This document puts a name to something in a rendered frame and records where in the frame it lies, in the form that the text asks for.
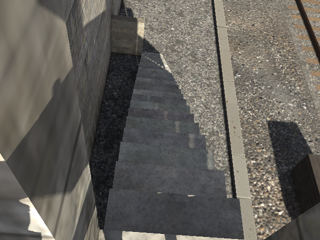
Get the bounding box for stairs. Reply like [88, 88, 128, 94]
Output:
[104, 51, 244, 240]

